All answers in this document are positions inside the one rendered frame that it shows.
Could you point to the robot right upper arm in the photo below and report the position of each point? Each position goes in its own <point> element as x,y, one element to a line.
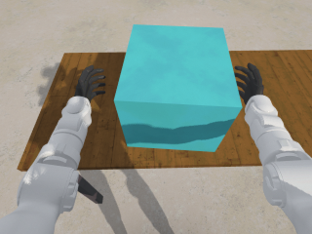
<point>288,185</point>

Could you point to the robot left upper arm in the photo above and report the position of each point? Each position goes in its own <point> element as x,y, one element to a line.
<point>48,191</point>

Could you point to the table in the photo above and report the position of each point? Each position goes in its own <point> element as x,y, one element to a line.
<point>286,78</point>

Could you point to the carton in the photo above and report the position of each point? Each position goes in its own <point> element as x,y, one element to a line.
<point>177,88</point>

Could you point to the left robot hand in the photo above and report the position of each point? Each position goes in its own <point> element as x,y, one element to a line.
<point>85,84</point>

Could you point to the robot left forearm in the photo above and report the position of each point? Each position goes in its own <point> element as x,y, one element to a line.
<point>65,144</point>

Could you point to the right robot hand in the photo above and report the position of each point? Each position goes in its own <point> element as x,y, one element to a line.
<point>253,80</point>

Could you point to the robot right forearm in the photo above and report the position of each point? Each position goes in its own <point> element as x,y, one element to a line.
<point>270,136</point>

